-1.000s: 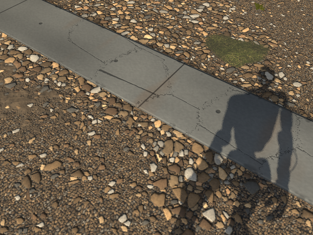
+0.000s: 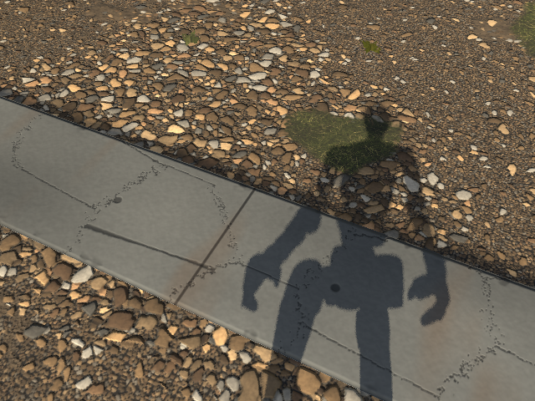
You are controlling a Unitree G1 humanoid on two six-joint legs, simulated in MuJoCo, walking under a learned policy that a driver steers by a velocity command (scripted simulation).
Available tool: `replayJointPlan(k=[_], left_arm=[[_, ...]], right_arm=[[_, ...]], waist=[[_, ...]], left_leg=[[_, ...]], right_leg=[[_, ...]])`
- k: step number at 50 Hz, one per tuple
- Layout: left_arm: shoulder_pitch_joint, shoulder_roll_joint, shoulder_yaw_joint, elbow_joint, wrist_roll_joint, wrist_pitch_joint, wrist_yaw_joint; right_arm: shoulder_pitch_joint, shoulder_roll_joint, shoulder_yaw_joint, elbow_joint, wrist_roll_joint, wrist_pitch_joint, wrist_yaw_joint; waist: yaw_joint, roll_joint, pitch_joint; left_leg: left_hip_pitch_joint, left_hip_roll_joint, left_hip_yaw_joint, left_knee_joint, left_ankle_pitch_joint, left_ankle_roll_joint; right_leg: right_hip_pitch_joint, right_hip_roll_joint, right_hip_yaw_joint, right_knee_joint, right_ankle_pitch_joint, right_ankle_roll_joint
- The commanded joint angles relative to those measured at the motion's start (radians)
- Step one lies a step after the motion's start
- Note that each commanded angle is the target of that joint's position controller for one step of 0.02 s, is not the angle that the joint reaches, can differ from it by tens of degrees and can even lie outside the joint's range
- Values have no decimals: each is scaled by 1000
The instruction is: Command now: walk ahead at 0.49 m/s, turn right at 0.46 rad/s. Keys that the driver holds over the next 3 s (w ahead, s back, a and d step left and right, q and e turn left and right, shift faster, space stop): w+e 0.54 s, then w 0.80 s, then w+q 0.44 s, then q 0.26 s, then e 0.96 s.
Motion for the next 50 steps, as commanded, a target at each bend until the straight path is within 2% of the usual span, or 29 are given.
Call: replayJointPlan(k=[1,6,11,13,14,15,16,17,18,19,20,21,22,23,26,27,28,29,32,37,40,42,43,44,45,46,47,48,50], left_arm=[[60,27,13,-49,10,9,-1],[-123,8,3,-117,13,-11,-39],[-255,10,-4,-203,9,-9,-74],[-231,35,8,-226,8,-7,-83],[-169,61,22,-222,8,-5,-84],[-28,102,48,-191,4,-5,-84],[157,188,92,-141,4,-2,-68],[205,326,121,-133,1,1,-50],[226,298,103,-170,15,-16,-55],[212,218,81,-158,26,-27,-61],[150,178,70,-165,21,-33,-58],[57,140,58,-191,17,-33,-58],[0,108,46,-211,22,-32,-56],[-19,98,41,-222,28,-33,-54],[15,139,51,-220,17,-42,-38],[127,75,17,-145,120,-86,-74],[150,61,22,-133,120,-97,-94],[128,78,21,-141,113,-101,-110],[170,115,26,-108,98,-94,-129],[248,119,20,-35,113,-72,-119],[194,142,21,-18,115,-64,-106],[154,171,29,-14,112,-62,-98],[166,159,26,-13,121,-61,-102],[292,52,-6,-8,139,-67,-100],[444,-33,-36,0,150,-82,-113],[219,75,-1,-47,106,-77,-119],[91,86,9,-83,87,-73,-98],[73,99,10,-79,98,-70,-69],[61,24,-20,-79,134,-60,-50]], right_arm=[[-72,-102,-15,-53,-7,-19,-17],[-1,-154,-22,-45,1,1,-44],[70,-189,-36,-31,23,35,-46],[45,-210,-44,-42,28,48,-45],[25,-223,-48,-52,29,55,-47],[-5,-225,-48,-62,30,65,-50],[0,-206,-39,-80,24,64,-51],[78,-67,2,-133,-15,42,-39],[42,-90,7,-167,20,-11,-23],[-93,-161,-13,-200,62,-38,-16],[-123,-149,-8,-212,59,-49,-18],[-115,-147,-12,-196,36,-46,-26],[-92,-158,-23,-192,24,-32,-29],[-77,-157,-28,-194,21,-15,-26],[-107,-120,-27,-220,-1,16,-29],[-55,7,37,-207,-104,21,-12],[-74,-14,35,-198,-101,33,-4],[-132,-46,35,-211,-84,44,2],[-254,-58,51,-249,-60,61,15],[-370,-73,66,-291,-49,51,20],[-380,-91,65,-294,-44,54,11],[-292,-144,42,-267,-24,46,2],[-164,-183,23,-223,-9,33,-3],[26,-207,21,-169,-21,23,2],[265,-195,21,-120,-33,29,4],[371,-152,26,-58,-61,21,3],[230,-159,17,-76,-47,1,-2],[102,-112,26,-98,-42,2,-11],[28,-27,52,-107,-36,3,-26]], waist=[[58,97,50],[-5,65,62],[-50,71,99],[-16,102,70],[27,126,21],[112,120,-57],[190,65,-158],[112,-215,-232],[123,-191,-419],[159,-90,-305],[124,-45,-209],[72,37,-151],[31,29,-124],[8,21,-110],[-2,38,-74],[4,-85,-84],[30,-38,-17],[41,-14,2],[81,-16,32],[119,-24,60],[92,-26,60],[28,-16,1],[-16,13,-87],[-27,136,-303],[-64,323,-513],[-166,201,-315],[-115,139,-75],[-64,92,8],[2,59,-23]], left_leg=[[-88,303,-152,-218,89,147],[43,309,-50,-195,138,118],[213,358,-4,-119,173,94],[239,363,29,-17,424,70],[235,357,52,94,624,55],[198,323,88,294,764,30],[15,277,95,573,656,-15],[-424,124,70,965,-179,-79],[-605,11,-192,1155,-439,-79],[-716,68,-251,1165,-350,-45],[-714,112,-246,1088,-256,-23],[-637,154,-245,1006,-192,-26],[-552,181,-250,939,-158,-31],[-500,188,-251,901,-141,-40],[-488,167,-222,762,-65,-87],[-489,153,-217,773,28,-103],[-552,155,-202,724,80,-110],[-557,157,-188,646,125,-117],[-523,153,-185,440,237,-109],[-547,111,-174,258,245,-55],[-449,83,-161,217,202,-14],[-225,31,-101,189,219,24],[4,20,-92,224,246,52],[414,155,-229,319,437,193],[826,417,-687,176,290,423],[706,416,-845,10,-59,326],[435,394,-731,-52,-273,227],[224,368,-641,-98,-254,222],[72,331,-504,-157,5,225]], right_leg=[[-49,-50,57,-52,128,15],[-87,-37,-28,-343,291,22],[-109,-14,-111,-493,156,-9],[-15,35,-165,-522,49,-43],[91,81,-202,-527,10,-64],[281,142,-234,-586,46,-96],[589,149,-158,-619,86,-141],[928,-132,345,-674,50,-287],[1072,-263,789,-886,-75,-411],[1035,-228,659,-911,-2,-333],[901,-186,500,-891,87,-288],[742,-141,379,-890,191,-251],[624,-106,302,-909,267,-232],[558,-84,274,-932,295,-228],[469,-51,199,-963,397,-237],[493,-17,153,-946,291,-239],[485,-13,143,-958,241,-227],[459,-10,139,-964,208,-216],[453,-45,165,-955,235,-234],[640,-112,215,-945,304,-236],[688,-129,201,-956,386,-181],[670,-79,142,-859,622,-118],[608,-4,83,-714,692,-62],[416,106,54,-452,454,-5],[93,267,24,-123,-232,54],[-125,253,93,133,-368,21],[-182,160,106,150,-257,-24],[-114,88,89,102,-168,-38],[33,9,69,16,-75,-42]])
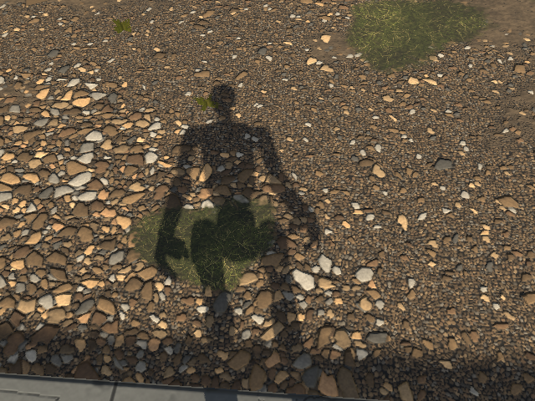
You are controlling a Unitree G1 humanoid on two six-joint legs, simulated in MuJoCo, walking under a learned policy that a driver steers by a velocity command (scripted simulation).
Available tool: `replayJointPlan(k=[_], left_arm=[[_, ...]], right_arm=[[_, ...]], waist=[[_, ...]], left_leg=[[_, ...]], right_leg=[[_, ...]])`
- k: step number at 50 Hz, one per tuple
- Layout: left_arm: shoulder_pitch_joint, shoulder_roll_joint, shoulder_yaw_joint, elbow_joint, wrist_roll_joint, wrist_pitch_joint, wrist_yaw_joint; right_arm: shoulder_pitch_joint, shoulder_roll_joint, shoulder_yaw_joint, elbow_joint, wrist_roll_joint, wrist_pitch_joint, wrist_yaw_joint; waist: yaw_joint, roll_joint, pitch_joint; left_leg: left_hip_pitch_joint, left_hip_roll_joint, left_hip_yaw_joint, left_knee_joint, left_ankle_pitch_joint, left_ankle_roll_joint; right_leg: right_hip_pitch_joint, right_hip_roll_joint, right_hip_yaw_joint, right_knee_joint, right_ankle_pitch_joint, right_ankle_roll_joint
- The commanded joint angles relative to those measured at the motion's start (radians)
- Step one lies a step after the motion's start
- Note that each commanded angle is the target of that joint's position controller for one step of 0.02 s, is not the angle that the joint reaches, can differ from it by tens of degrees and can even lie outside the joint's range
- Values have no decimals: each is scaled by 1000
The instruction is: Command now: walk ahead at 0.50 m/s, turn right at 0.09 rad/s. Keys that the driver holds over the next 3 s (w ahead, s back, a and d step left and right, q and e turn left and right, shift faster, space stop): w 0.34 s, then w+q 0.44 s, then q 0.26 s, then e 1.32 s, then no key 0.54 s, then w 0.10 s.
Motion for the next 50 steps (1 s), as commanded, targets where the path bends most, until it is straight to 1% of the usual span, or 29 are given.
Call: replayJointPlan(k=[1,3,6,9,12,15,20,21,22,23,24,25,26,27,28,29,30,32,34,35,37,38,39,40,42,44,46,49,50], left_arm=[[-37,6,-10,-78,18,0,24],[-50,17,-8,-74,3,12,11],[-138,11,-18,-97,-2,33,4],[-224,-1,-23,-122,-8,54,-4],[-288,24,-8,-141,-10,60,-10],[-391,19,-2,-173,-18,60,-11],[-482,35,13,-198,-30,40,7],[-417,40,19,-181,-28,23,6],[-307,80,33,-150,-55,16,16],[-82,154,52,-95,-60,7,28],[153,184,48,-50,-44,2,28],[292,133,53,17,2,-8,36],[178,143,60,23,-6,-19,40],[46,87,42,3,-21,-13,52],[-7,10,14,-1,-31,-8,60],[-45,-40,-2,-13,-29,-8,65],[-69,-62,-5,-21,-26,-13,70],[-58,-48,6,-12,-12,-34,72],[18,-23,10,32,12,-45,63],[54,-15,11,57,25,-40,59],[64,-25,1,65,38,-32,61],[66,-32,-6,69,38,-32,58],[83,-77,-28,94,42,-35,68],[116,-70,-37,90,19,-42,80],[157,-65,-50,104,16,-49,90],[177,-33,-56,100,18,-43,82],[215,-14,-56,115,9,-38,77],[325,-14,-47,162,-27,-15,107],[338,-12,-46,169,-24,-3,113]], right_arm=[[93,-14,-1,-1,2,-11,-21],[91,-29,-11,3,-1,-29,-17],[181,-44,-20,39,-24,-37,10],[256,-47,-19,71,-19,-36,43],[346,-44,-16,111,-26,-31,56],[384,-34,-13,135,-36,-16,67],[388,-63,-32,156,-19,4,57],[339,-81,-37,122,-34,2,52],[292,-109,-48,129,-17,-2,55],[288,-77,-39,98,-12,-7,55],[485,84,10,95,-31,-17,61],[304,-19,-25,80,-6,-20,76],[224,-39,-38,63,5,-18,65],[204,-43,-43,62,-4,-13,40],[212,1,-32,54,-28,-3,26],[179,46,-18,40,-40,5,28],[192,73,-15,43,-38,17,33],[205,56,-24,50,-18,23,53],[154,34,-32,25,-20,29,70],[116,52,-27,7,-27,39,75],[148,64,-13,10,-38,41,94],[123,45,-17,-3,-35,40,100],[61,30,-13,-32,-38,37,95],[33,7,-23,-40,-46,32,86],[-37,9,-21,-54,-28,29,78],[-76,4,-23,-66,-28,41,78],[-128,-5,-23,-95,-34,63,76],[-223,11,-11,-90,-56,75,72],[-239,21,-6,-81,-59,74,72]], waist=[[-12,21,-43],[-2,40,-14],[-31,35,5],[-40,54,7],[-53,69,18],[-69,80,35],[-53,90,43],[-3,84,-8],[56,70,-52],[114,-29,-236],[111,-310,-516],[203,-149,-322],[154,-72,-109],[97,-17,-44],[43,0,-68],[16,-7,-33],[-6,-11,-31],[-14,-22,-5],[-4,-8,20],[4,-11,19],[-4,1,23],[1,3,31],[8,3,47],[27,10,40],[50,-7,54],[58,-28,71],[72,-21,131],[145,21,191],[156,14,186]], left_leg=[[214,311,-371,-326,40,201],[179,268,-277,-357,53,195],[191,268,-220,-360,213,222],[190,248,-156,-327,412,216],[283,252,-155,-289,449,198],[309,255,-144,-268,408,177],[452,297,-187,-192,523,135],[298,251,-148,-117,680,120],[220,220,-145,-13,722,71],[58,127,-105,250,484,8],[-287,-48,-85,666,-417,-78],[-497,-19,-187,929,-490,-49],[-513,61,-219,981,-374,-15],[-443,122,-209,950,-298,-8],[-362,165,-230,885,-223,2],[-323,187,-222,856,-170,2],[-290,187,-217,831,-140,4],[-299,176,-191,745,-66,-7],[-354,185,-185,608,56,-21],[-358,198,-167,581,121,-25],[-380,205,-176,609,269,-14],[-378,202,-167,607,286,-12],[-505,234,-254,510,408,-12],[-543,211,-218,386,503,-17],[-472,209,-188,229,660,-32],[-292,182,-94,199,685,-28],[-303,202,-94,133,595,-28],[-450,231,-82,-90,528,-42],[-422,232,-69,-115,527,-41]], right_leg=[[-248,-143,39,0,84,-16],[-272,-155,6,-105,106,6],[-348,-166,-43,-271,297,43],[-319,-140,-87,-405,451,52],[-358,-115,-70,-493,528,51],[-327,-94,-95,-503,462,42],[-244,-60,-126,-630,226,-5],[8,-3,-200,-553,321,-16],[175,-30,-138,-625,369,-56],[530,-133,-39,-552,594,-162],[1012,-437,408,-679,694,-437],[883,-430,501,-792,482,-350],[606,-428,366,-836,384,-275],[413,-418,273,-878,377,-251],[319,-382,186,-902,430,-231],[233,-348,111,-936,472,-206],[183,-320,50,-966,462,-190],[145,-278,-61,-1005,430,-174],[154,-283,-121,-1011,501,-179],[147,-280,-159,-999,501,-173],[140,-286,-186,-942,472,-170],[121,-287,-200,-931,458,-171],[221,-311,-159,-888,413,-158],[306,-277,-194,-854,409,-142],[278,-230,-250,-773,412,-105],[128,-218,-292,-721,340,-94],[164,-278,-253,-674,263,-84],[387,-339,-190,-588,182,-54],[397,-343,-183,-574,168,-49]])
Over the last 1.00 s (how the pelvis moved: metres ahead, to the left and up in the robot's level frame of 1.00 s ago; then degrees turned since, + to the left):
0.58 -0.13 -0.01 -24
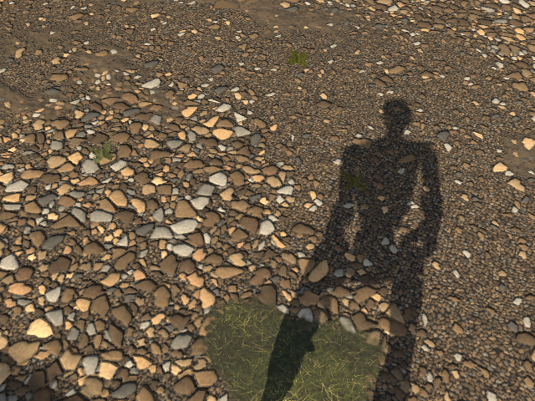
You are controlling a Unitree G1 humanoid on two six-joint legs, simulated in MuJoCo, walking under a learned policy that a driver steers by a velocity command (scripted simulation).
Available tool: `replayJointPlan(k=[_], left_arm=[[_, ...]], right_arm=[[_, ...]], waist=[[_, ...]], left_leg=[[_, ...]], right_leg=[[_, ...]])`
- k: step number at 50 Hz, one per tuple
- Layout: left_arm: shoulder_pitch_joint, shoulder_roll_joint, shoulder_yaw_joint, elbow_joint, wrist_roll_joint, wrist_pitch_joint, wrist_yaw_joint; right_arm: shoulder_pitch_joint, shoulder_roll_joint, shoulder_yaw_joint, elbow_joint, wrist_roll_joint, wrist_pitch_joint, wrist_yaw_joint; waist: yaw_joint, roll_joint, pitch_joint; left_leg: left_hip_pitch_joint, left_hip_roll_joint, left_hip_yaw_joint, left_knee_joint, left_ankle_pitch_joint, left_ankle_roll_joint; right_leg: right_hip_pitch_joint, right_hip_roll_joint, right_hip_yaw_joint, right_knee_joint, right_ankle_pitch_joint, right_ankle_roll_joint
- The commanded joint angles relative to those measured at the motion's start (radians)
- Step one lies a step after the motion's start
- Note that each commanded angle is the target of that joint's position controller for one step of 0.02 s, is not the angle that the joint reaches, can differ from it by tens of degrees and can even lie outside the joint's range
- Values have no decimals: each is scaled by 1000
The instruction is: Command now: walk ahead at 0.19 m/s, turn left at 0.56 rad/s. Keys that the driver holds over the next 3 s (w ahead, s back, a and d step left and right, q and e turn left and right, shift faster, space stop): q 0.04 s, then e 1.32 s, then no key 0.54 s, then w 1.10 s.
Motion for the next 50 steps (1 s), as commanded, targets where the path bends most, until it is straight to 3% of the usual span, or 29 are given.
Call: replayJointPlan(k=[1,2,3,4,5,6,7,8,9,10,11,12,13,14,16,18,21,24,25,26,27,28,29,31,32,34,37,44,50], left_arm=[[149,126,30,24,-17,28,27],[-28,250,90,-19,-147,63,40],[-2,226,81,-31,-136,73,33],[-4,193,75,-23,-132,76,15],[-16,180,77,-29,-136,69,-2],[-14,132,66,-45,-147,55,-6],[70,108,39,-58,-186,38,-34],[18,145,49,-84,-177,38,-38],[-30,126,42,-111,-175,51,-30],[-37,124,47,-101,-157,71,-7],[-59,88,52,-94,-138,106,19],[-87,96,59,-108,-106,138,37],[-132,93,62,-152,-90,147,46],[-159,111,70,-165,-85,142,51],[-226,125,75,-185,-96,134,42],[-278,151,84,-220,-100,143,24],[-388,177,99,-294,-80,175,12],[-372,190,124,-305,-65,178,-4],[-333,220,140,-299,-63,173,-6],[-280,346,173,-316,-64,161,4],[-172,385,171,-311,-53,135,-10],[-159,379,170,-310,-21,110,-21],[-235,359,165,-332,-35,100,-16],[-384,315,147,-382,-83,126,4],[-421,312,144,-398,-85,136,7],[-410,319,141,-405,-83,142,10],[-364,314,137,-401,-90,148,22],[-338,341,147,-431,-87,163,34],[-331,362,159,-460,-83,164,19]], right_arm=[[-175,-41,-2,-53,-13,-7,-7],[-234,-110,-47,-84,215,16,19],[-66,-127,-56,-31,208,18,18],[148,-141,-78,49,170,20,3],[286,-200,-102,103,134,26,-26],[398,-258,-85,157,81,12,-47],[477,-241,-81,179,87,2,-50],[367,-211,-72,135,92,20,-59],[252,-168,-53,121,97,29,-68],[101,-127,-34,64,103,24,-73],[59,-156,-45,58,90,17,-81],[16,-166,-44,53,67,9,-88],[-20,-195,-49,43,60,6,-99],[-23,-199,-58,48,55,6,-111],[-19,-189,-63,39,55,14,-140],[-10,-202,-74,23,71,28,-153],[-1,-214,-93,5,104,62,-169],[-9,-191,-105,0,127,69,-177],[20,-156,-102,9,123,72,-172],[44,-86,-84,-23,97,72,-165],[-122,-88,-83,-97,88,52,-158],[-176,-100,-87,-118,102,40,-160],[-173,-116,-93,-109,103,38,-168],[-129,-174,-112,-88,77,48,-183],[-104,-179,-114,-86,72,58,-179],[-94,-140,-104,-104,80,65,-171],[-121,-114,-93,-142,80,64,-167],[-210,-128,-99,-221,87,39,-150],[-214,-141,-104,-242,95,5,-126]], waist=[[63,-53,189],[31,-86,254],[-27,-26,75],[-123,-17,-69],[-191,90,-160],[-236,175,-310],[-262,212,-541],[-233,89,-543],[-164,28,-497],[-97,-137,-412],[-81,-109,-318],[-62,-143,-203],[-35,-68,-111],[-27,-42,-81],[-42,35,-125],[-58,90,-156],[-91,80,-91],[-71,2,-41],[-64,-94,-19],[-86,-432,-19],[-5,-424,-79],[3,-306,-105],[-33,-249,-102],[-99,-193,-123],[-121,-170,-150],[-127,-131,-178],[-109,-152,-172],[-75,-218,-108],[-64,-241,-94]], left_leg=[[-170,23,24,-168,-32,-5],[-95,-64,16,-138,-109,1],[131,-123,73,-135,11,9],[491,-152,105,-143,191,38],[857,-59,45,-102,520,81],[1164,158,-117,193,1212,179],[1311,305,-261,303,1157,361],[1152,305,-262,206,776,371],[1005,307,-286,150,462,355],[732,301,-275,51,125,332],[457,381,-325,-30,16,338],[227,336,-261,-99,5,323],[141,257,-160,-119,-21,272],[110,192,-70,-122,-68,226],[145,126,24,-88,-69,176],[196,151,19,-87,-171,176],[202,213,-32,-97,-532,145],[138,177,6,1,-761,49],[77,122,72,152,-823,-12],[-182,-37,208,609,-1014,-126],[-381,-182,18,811,-1151,-128],[-461,-185,-70,906,-1105,-105],[-500,-169,-100,931,-1006,-84],[-419,-128,-108,882,-822,-87],[-333,-134,-99,889,-748,-88],[-277,-155,-86,892,-655,-88],[-306,-169,-93,825,-588,-106],[-280,-171,-136,506,-527,-127],[-113,-201,-141,340,-653,-106]], right_leg=[[55,-299,252,-106,463,-159],[-97,-242,181,137,628,-147],[-127,-212,155,353,690,-136],[-291,-166,126,586,611,-104],[-562,-67,101,861,177,-22],[-846,-15,203,1291,-401,23],[-904,-11,522,1266,-308,30],[-897,-91,539,1183,-248,27],[-913,-139,528,1140,-174,27],[-827,-155,480,986,4,33],[-737,-140,471,968,152,48],[-616,-128,444,880,243,58],[-591,-113,430,701,288,71],[-549,-121,418,503,319,68],[-442,-95,369,277,426,59],[-408,-71,333,212,492,57],[-431,-64,308,156,420,1],[-314,-26,274,-12,427,-78],[-248,-34,333,-122,504,-113],[-109,-267,717,-269,820,-216],[-11,-359,978,-386,969,-364],[24,-360,982,-395,883,-402],[26,-324,909,-363,858,-355],[-60,-257,757,-323,919,-259],[-119,-218,708,-313,962,-225],[-150,-177,661,-314,987,-195],[-122,-156,661,-315,938,-196],[-119,-132,793,-344,533,-188],[-174,-118,870,-303,565,-241]])
Over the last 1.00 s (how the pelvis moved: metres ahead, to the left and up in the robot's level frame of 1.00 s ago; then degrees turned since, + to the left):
0.50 0.02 -0.06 19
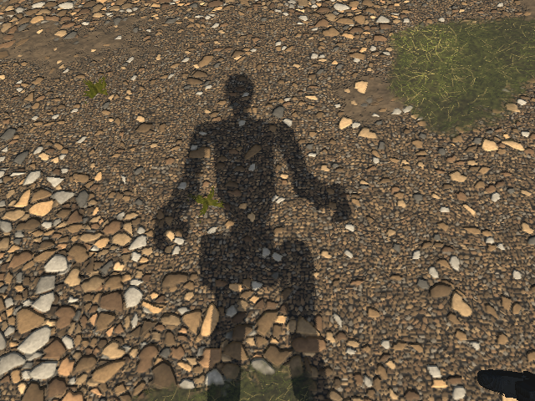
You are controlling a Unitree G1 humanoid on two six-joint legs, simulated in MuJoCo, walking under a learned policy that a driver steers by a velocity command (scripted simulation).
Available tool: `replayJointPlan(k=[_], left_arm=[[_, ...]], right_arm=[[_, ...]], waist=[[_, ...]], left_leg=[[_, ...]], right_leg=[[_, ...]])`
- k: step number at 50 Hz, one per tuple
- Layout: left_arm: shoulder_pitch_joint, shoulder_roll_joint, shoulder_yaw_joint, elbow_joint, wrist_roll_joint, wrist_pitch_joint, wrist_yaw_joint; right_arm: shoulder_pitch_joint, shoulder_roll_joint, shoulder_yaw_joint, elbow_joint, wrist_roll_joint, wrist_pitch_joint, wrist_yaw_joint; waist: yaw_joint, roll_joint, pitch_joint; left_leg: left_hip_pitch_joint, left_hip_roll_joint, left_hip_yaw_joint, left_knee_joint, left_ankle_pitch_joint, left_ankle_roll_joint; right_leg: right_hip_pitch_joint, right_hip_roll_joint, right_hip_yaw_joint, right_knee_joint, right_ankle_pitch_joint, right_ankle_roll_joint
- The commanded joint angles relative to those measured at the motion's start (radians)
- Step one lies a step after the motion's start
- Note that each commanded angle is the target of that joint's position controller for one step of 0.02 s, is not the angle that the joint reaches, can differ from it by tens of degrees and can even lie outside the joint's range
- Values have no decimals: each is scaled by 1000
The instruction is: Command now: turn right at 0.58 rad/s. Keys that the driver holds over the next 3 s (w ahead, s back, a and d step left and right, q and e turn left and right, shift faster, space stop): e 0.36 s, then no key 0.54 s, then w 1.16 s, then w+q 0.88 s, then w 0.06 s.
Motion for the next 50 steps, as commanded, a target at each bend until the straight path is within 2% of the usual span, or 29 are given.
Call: replayJointPlan(k=[1,5,6,7,8,9,10,11,13,16,20,23,25,27,28,29,30,31,32,35,38,40,41,42,43,44,46,48,50], left_arm=[[-8,181,53,-82,-3,-11,-7],[-36,178,52,-113,-15,-5,-20],[-63,175,51,-124,-23,-5,-21],[-60,151,44,-133,-23,-8,-22],[20,78,28,-125,-2,-10,-29],[47,112,40,-156,-20,-22,-29],[50,211,69,-138,-4,-35,-33],[28,232,81,-121,-8,-33,-34],[25,194,73,-98,-7,-10,-33],[-29,103,40,-119,-18,-12,-47],[-72,81,20,-139,-7,-19,-55],[-79,76,13,-137,-2,-25,-61],[-62,82,17,-128,-2,-24,-65],[-17,84,21,-107,6,-26,-66],[3,128,29,-119,10,-27,-57],[16,197,34,-137,22,-25,-45],[10,128,15,-112,46,-34,-54],[-30,98,6,-115,47,-46,-62],[-55,83,2,-99,41,-55,-65],[-134,103,5,-90,25,-59,-66],[-147,62,-6,-73,25,-51,-68],[-136,35,-14,-52,16,-50,-72],[-101,29,-13,-37,22,-52,-74],[-84,40,-8,-30,28,-52,-76],[-63,41,-6,-32,30,-53,-76],[-86,60,-3,-22,26,-53,-71],[-97,52,2,-20,20,-46,-62],[-76,54,9,-16,12,-37,-61],[-54,49,8,-13,-1,-51,-66]], right_arm=[[-95,-80,-19,-99,4,-37,16],[-33,-83,-20,-97,14,-48,40],[17,-91,-25,-83,14,-51,44],[68,-121,-38,-69,9,-51,44],[117,-185,-53,-73,-6,-44,43],[159,-226,-62,-56,-32,-32,48],[145,-185,-54,-72,-12,-35,48],[109,-141,-41,-86,-7,-30,42],[45,-115,-30,-98,4,-16,31],[96,-142,-34,-76,-10,-2,17],[119,-183,-43,-66,-3,0,17],[124,-198,-42,-59,7,2,30],[134,-193,-35,-52,20,1,35],[157,-151,-17,-36,31,-2,40],[195,-112,-2,-31,7,-14,48],[223,-60,22,-52,-44,-29,65],[158,-77,20,-76,-13,-27,60],[130,-140,5,-77,8,-18,54],[130,-143,-1,-69,9,-8,50],[188,-116,1,-43,-1,13,45],[198,-81,12,-37,5,12,53],[207,-75,15,-39,-8,11,56],[205,-96,12,-46,-20,10,58],[198,-145,2,-57,-19,8,57],[178,-174,-10,-51,-7,5,57],[170,-141,-6,-58,-4,-1,59],[183,-111,2,-50,-8,-11,55],[218,-113,-1,-45,4,-13,50],[239,-113,1,-55,13,-19,44]], waist=[[7,-180,-79],[-20,-194,-110],[-55,-187,-111],[-67,-155,-125],[-36,65,-208],[-12,316,-195],[-22,224,-167],[-23,159,-139],[-7,91,-95],[-33,114,-96],[-51,127,-128],[-56,148,-124],[-49,144,-120],[-19,112,-116],[-29,25,-162],[-71,-230,-195],[-25,-295,-220],[-23,-223,-158],[-33,-207,-137],[-71,-168,-104],[-70,-169,-113],[-87,-144,-102],[-69,-109,-97],[-41,-43,-54],[-12,38,-23],[-43,29,-6],[-43,37,-40],[-45,32,-35],[-45,30,38]], left_leg=[[-33,-14,5,-51,-79,8],[140,-29,25,-243,-124,33],[249,-22,42,-379,-21,47],[403,41,24,-455,113,70],[607,257,-167,-446,306,158],[654,431,-430,-468,477,356],[617,470,-434,-463,431,404],[570,399,-310,-455,374,358],[500,297,-151,-453,322,288],[487,256,-30,-476,409,289],[477,288,15,-490,374,302],[422,291,45,-489,315,296],[422,296,40,-457,260,280],[362,257,73,-382,207,203],[268,209,120,-295,97,114],[94,121,206,-84,-288,17],[95,117,117,-22,-440,-7],[90,126,102,26,-433,-18],[84,128,95,37,-406,-20],[198,117,104,-20,-287,-28],[298,97,135,-171,-187,-24],[412,94,141,-351,46,-5],[451,115,114,-358,156,7],[431,140,97,-357,210,35],[374,135,99,-335,118,66],[334,124,95,-355,61,73],[334,110,106,-360,16,67],[319,87,119,-337,-230,92],[274,97,81,-346,-426,130]], right_leg=[[151,-245,334,-112,187,-129],[158,-216,382,-56,390,-128],[120,-188,375,-37,367,-103],[35,-149,348,12,237,-61],[-104,-31,194,248,-177,6],[-336,85,72,437,-497,69],[-413,1,48,645,-433,120],[-411,-29,24,705,-342,141],[-399,-66,-18,720,-212,168],[-371,-93,-124,615,-146,185],[-274,-140,-144,432,-120,178],[-135,-131,-190,254,-130,149],[-45,-114,-211,94,-82,122],[154,-94,-221,-172,99,77],[325,-198,-92,-167,353,50],[448,-419,146,-110,727,-53],[319,-485,213,-149,630,-208],[278,-433,182,-172,537,-209],[260,-394,137,-175,497,-174],[157,-327,32,-167,535,-122],[147,-294,-9,-148,468,-105],[109,-256,-29,-138,278,-49],[91,-221,-41,-127,128,-6],[62,-179,-57,-110,17,23],[70,-149,-85,-115,14,43],[94,-141,-101,-85,43,56],[126,-133,-121,-45,55,51],[85,-107,-142,-12,-163,28],[-11,-104,-141,7,-338,4]])
Over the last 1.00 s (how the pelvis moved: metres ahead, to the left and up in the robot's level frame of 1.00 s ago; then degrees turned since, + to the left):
0.21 -0.05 -0.11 -22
